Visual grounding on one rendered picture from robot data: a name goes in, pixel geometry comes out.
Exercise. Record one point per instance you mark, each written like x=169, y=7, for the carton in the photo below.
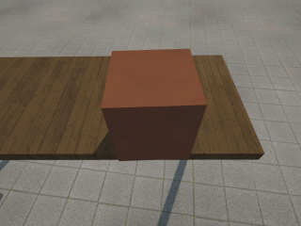
x=153, y=104

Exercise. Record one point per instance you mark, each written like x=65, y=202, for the table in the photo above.
x=51, y=109

